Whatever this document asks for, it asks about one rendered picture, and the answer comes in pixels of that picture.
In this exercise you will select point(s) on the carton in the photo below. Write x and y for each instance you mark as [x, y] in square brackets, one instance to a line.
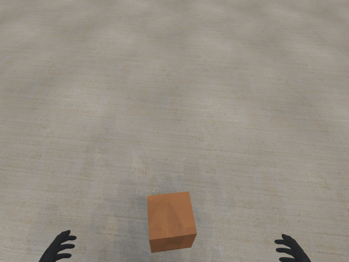
[170, 221]

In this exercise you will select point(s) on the robot right hand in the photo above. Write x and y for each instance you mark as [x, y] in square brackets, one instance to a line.
[295, 250]

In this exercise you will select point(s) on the robot left hand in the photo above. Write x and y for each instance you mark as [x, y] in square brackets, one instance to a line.
[50, 255]

